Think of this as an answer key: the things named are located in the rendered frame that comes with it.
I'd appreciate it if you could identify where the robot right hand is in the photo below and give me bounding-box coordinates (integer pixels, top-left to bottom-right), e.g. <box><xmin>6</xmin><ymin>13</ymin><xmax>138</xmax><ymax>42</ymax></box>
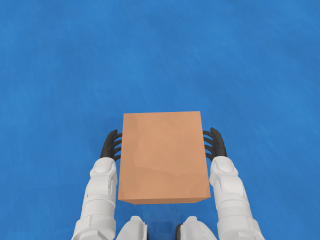
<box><xmin>202</xmin><ymin>127</ymin><xmax>227</xmax><ymax>162</ymax></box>

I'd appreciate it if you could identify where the robot shin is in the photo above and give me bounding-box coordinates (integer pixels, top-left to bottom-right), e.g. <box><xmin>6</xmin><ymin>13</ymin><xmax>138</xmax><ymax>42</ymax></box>
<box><xmin>130</xmin><ymin>216</ymin><xmax>144</xmax><ymax>223</ymax></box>
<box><xmin>180</xmin><ymin>216</ymin><xmax>197</xmax><ymax>240</ymax></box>

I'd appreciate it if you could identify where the robot left forearm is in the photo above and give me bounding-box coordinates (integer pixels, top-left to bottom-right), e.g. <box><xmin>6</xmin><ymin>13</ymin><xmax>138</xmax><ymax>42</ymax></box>
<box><xmin>71</xmin><ymin>157</ymin><xmax>118</xmax><ymax>240</ymax></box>

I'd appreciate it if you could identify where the robot right shin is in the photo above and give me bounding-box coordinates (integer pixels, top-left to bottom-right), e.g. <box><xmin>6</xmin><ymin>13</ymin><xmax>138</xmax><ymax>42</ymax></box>
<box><xmin>180</xmin><ymin>216</ymin><xmax>197</xmax><ymax>240</ymax></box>

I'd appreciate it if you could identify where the robot left hand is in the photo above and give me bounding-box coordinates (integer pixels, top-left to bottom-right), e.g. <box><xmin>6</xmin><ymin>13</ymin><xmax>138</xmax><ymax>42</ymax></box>
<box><xmin>100</xmin><ymin>129</ymin><xmax>123</xmax><ymax>161</ymax></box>

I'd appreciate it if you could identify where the robot left shin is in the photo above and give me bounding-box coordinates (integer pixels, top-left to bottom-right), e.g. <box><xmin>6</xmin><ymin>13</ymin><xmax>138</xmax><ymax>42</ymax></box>
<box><xmin>130</xmin><ymin>216</ymin><xmax>144</xmax><ymax>223</ymax></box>

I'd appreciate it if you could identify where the carton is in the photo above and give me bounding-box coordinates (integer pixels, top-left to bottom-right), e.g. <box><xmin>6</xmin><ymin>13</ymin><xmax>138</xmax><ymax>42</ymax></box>
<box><xmin>118</xmin><ymin>111</ymin><xmax>211</xmax><ymax>205</ymax></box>

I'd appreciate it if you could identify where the robot right forearm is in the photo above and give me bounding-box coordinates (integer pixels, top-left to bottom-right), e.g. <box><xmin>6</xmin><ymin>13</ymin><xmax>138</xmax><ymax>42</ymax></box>
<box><xmin>209</xmin><ymin>156</ymin><xmax>265</xmax><ymax>240</ymax></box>

